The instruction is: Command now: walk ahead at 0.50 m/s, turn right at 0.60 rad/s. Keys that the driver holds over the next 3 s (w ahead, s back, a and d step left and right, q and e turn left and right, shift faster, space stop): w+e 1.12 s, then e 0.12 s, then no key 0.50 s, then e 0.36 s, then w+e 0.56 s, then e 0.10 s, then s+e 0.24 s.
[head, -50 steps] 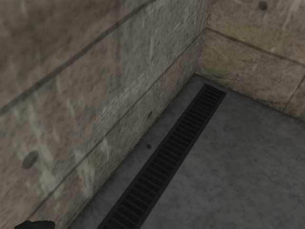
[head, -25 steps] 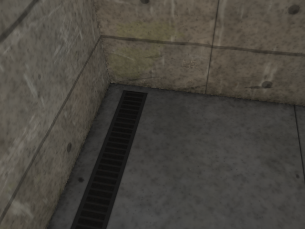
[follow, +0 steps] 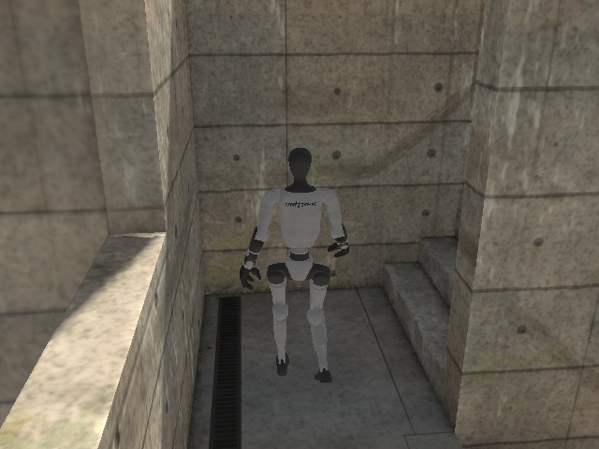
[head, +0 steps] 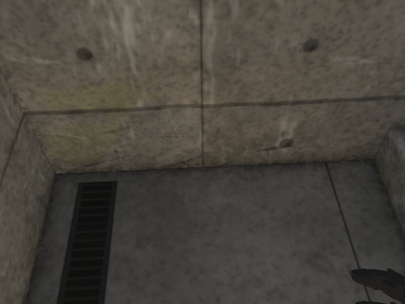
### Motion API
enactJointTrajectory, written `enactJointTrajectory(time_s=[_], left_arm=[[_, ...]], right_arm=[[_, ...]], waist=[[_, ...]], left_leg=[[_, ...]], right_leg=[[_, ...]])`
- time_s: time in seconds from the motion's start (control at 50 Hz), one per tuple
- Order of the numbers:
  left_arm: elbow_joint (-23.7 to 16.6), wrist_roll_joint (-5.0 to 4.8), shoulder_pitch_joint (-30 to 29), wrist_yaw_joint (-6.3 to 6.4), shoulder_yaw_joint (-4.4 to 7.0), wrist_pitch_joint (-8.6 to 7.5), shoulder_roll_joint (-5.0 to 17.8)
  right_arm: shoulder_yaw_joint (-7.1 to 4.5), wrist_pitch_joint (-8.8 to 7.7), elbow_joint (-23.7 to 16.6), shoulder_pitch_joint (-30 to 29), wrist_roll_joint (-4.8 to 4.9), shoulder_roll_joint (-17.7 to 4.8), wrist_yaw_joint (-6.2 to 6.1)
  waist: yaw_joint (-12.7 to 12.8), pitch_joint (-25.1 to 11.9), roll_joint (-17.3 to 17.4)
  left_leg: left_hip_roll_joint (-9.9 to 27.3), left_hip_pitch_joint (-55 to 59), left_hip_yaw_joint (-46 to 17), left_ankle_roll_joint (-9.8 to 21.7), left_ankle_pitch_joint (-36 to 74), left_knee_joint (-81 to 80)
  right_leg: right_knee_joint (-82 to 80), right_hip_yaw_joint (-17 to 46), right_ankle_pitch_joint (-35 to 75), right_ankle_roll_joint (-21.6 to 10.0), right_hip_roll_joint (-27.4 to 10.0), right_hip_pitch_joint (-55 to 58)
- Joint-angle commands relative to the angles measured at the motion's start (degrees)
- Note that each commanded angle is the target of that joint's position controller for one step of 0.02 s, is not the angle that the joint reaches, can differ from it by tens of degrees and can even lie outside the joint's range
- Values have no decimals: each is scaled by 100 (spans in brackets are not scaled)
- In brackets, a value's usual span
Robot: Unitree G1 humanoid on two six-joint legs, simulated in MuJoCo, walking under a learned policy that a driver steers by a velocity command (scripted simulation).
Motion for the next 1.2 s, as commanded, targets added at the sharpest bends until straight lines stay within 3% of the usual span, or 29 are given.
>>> enactJointTrajectory(time_s=[0.02, 0.1, 0.22, 0.32, 0.36, 0.4, 0.42, 0.44, 0.46, 0.48, 0.5, 0.52, 0.56, 0.6, 0.7, 0.74, 0.8, 0.82, 0.84, 0.86, 0.88, 0.9, 0.94, 0.98, 1.02, 1.1, 1.12, 1.16, 1.2], left_arm=[[-706, 17, -499, -9, 232, -77, 716], [-767, 18, -521, -2, 167, 115, 345], [-981, 65, -1539, -202, 62, 23, 279], [-1428, 95, -2332, -322, 33, 63, 431], [-1427, 139, -2133, -346, 114, 76, 613], [-983, 139, -553, -301, 410, 80, 1128], [-754, 36, 503, -206, 590, 131, 1639], [-894, 6, 148, -186, 596, -21, 2069], [-1102, 135, 150, -181, 444, -187, 1574], [-1004, 169, -70, -200, 367, -318, 1326], [-967, 119, -431, -194, 302, -363, 1178], [-984, 141, -691, -180, 225, -358, 934], [-965, 191, -869, -162, 137, -360, 782], [-975, 137, -1081, -126, 162, -340, 952], [-742, 102, -953, -77, 239, -263, 1237], [-603, 86, -786, -73, 281, -254, 1211], [-628, 111, -868, -36, 176, -16, 792], [-753, 143, -1008, -68, 59, -16, 478], [-961, 423, -538, -198, -119, 2, -53], [-559, 224, 832, -243, -14, 56, 383], [-521, 181, 451, -259, 132, 157, 1132], [-749, 243, -387, -236, 174, 298, 1371], [-1067, 319, -962, -184, 93, 517, 1266], [-1337, 310, -1079, -237, -90, 672, 829], [-1535, 323, -1091, -273, -174, 712, 617], [-1580, 329, -876, -356, -119, 765, 715], [-1166, 537, -904, -574, -129, 817, 700], [-1052, 348, -765, -656, -80, 712, 710], [-851, 421, -380, -580, -1, 639, 819]], right_arm=[[-155, 35, -35, 728, -66, -456, -50], [-191, -118, 276, 611, -31, -517, -15], [-306, -91, 682, 854, 60, -898, -80], [-392, 42, 1057, 1391, 208, -1301, -90], [-413, 114, 1095, 1339, 271, -1446, -89], [-385, 208, 1031, 1202, 257, -1537, -134], [-193, 201, 878, 1299, 15, -1148, -155], [47, 105, 544, 1813, -229, -443, -99], [-33, -76, 546, 1124, -2, -954, -37], [-70, -160, 324, 562, 170, -1175, -21], [3, -152, 368, 571, 82, -1080, -58], [4, -105, 453, 712, -5, -1040, -82], [17, 51, 407, 899, -125, -1026, -48], [24, 81, 313, 871, -213, -976, -36], [201, 98, 66, -117, -127, -726, -119], [162, 8, 15, -308, -61, -949, -177], [-20, -68, 552, 1008, -105, -1439, -390], [-60, -67, 779, 1820, -213, -1525, -457], [-111, -85, 1037, 2731, -268, -1989, -642], [-185, 17, 1007, 2386, -255, -2134, -714], [-200, 117, 919, 1947, -74, -1912, -743], [-122, 183, 886, 1604, -38, -1591, -808], [-32, 382, 919, 1033, -45, -1344, -923], [-41, 426, 864, 879, -109, -1320, -905], [-167, 400, 896, 1062, -12, -1580, -838], [-392, 375, 731, 842, 74, -2022, -812], [-391, 393, 815, 573, -33, -1765, -607], [-422, 475, 711, 429, -90, -1792, -446], [-439, 596, 808, 610, -148, -1739, -389]], waist=[[-398, -216, 330], [-202, 38, 490], [-550, 192, 271], [-712, 350, 372], [-462, 84, 570], [425, -719, 518], [802, -1286, -208], [15, -1938, -1529], [454, -2181, -779], [434, -1326, -430], [106, -892, 70], [-77, -672, 129], [-376, -635, -9], [-504, -484, 50], [-125, -34, -326], [-91, -29, -399], [-604, -380, -604], [-929, -866, -238], [-804, -1403, 1351], [-202, -2366, 1730], [-318, -2291, 1113], [-376, -1637, 796], [-149, -641, 821], [-35, -190, 1089], [-101, -241, 1317], [96, -305, 1430], [60, -90, 1383], [30, -213, 1751], [206, -272, 1231]], left_leg=[[1846, 1852, -2075, 919, 0, -1597], [1746, 1250, -1027, 949, 653, -2072], [1604, 1526, 149, 730, 1109, -2157], [2016, 2615, 364, 603, 1472, -1878], [1976, 2820, 649, 474, 3367, -1177], [1628, 2001, 1079, 121, 4568, 825], [1310, 387, 1023, -162, 2202, 2687], [174, -1771, 272, -402, -2534, 4454], [289, -2261, -878, -317, -2366, 5040], [554, -2560, -849, -189, -1603, 4731], [832, -2253, -789, -243, -1107, 4248], [999, -1887, -772, -363, -928, 3847], [1023, -1328, -778, -572, -768, 3573], [899, -1038, -621, -715, -515, 2864], [384, -116, -420, -790, 1012, 462], [424, 95, -683, -702, 1287, -48], [337, 1497, -512, -486, 1665, -340], [700, 2595, -702, -336, 1798, -268], [2343, 3950, -2573, 92, 4938, -191], [3823, 4404, -4402, 1216, 5316, -190], [3573, 4043, -4348, 1254, 3742, -597], [3074, 3420, -3360, 905, 2210, -788], [2399, 1857, -2038, 456, 292, -1061], [2142, 841, -1314, 305, 153, -1388], [2355, 725, -1105, 438, 289, -1681], [2413, 426, -506, 186, -118, -1925], [2241, 242, -218, 171, -469, -1734], [2069, 220, 8, 25, -942, -1557], [1943, 253, 266, -70, -1006, -455]], right_leg=[[479, -3, 575, 73, -873, -2026], [-287, -142, 1010, 78, -1049, -2026], [-2383, -585, 2709, 32, -1044, -1722], [-3317, -906, 2033, -205, -892, -1864], [-3479, -1274, 1472, -389, -524, -1189], [-3763, -1454, 1560, -739, 25, 1213], [-3753, -129, 1635, -1109, -751, 3106], [-4655, 3356, 341, -2135, -2188, 4413], [-5379, 4036, 231, -2161, -2416, 4311], [-5470, 2997, 1145, -1864, -2207, 3677], [-5396, 2155, 2168, -1658, -1921, 2829], [-5374, 1558, 3066, -1571, -1683, 2311], [-5576, 1210, 3878, -1607, -1502, 1739], [-5646, 708, 4132, -1499, -1243, 1095], [-5571, 362, 2776, -1115, -728, 151], [-5390, 774, 2243, -934, -889, 321], [-3592, 701, 2539, -539, -225, 156], [-2498, 615, 2154, -257, 102, -366], [-653, 614, -1432, 131, 911, -1278], [922, 1039, -1872, 495, 767, -1763], [1456, 1035, -1234, 698, 465, -1885], [1636, 843, -717, 741, 246, -2109], [1116, 447, 229, 589, -226, -1976], [214, 4, 583, 470, -329, -1478], [-289, -175, 589, 568, -558, -1199], [-1564, -441, 874, 547, -732, -280], [-2154, -644, 726, 302, -566, -46], [-2828, -1113, 672, 154, -402, 526], [-3619, -1154, 367, -28, -324, 1097]])
Next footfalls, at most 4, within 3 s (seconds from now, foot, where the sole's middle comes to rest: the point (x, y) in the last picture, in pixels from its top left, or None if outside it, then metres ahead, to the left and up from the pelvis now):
0.40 right None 0.36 -0.19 -0.76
0.82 left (249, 243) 0.68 -0.09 -0.76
1.22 right None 0.44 -0.39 -0.76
1.70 left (294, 266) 0.60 -0.24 -0.76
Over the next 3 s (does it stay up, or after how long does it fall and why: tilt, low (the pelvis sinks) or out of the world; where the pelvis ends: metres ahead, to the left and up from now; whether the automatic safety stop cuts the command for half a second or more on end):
stays up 0.46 -0.49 0.02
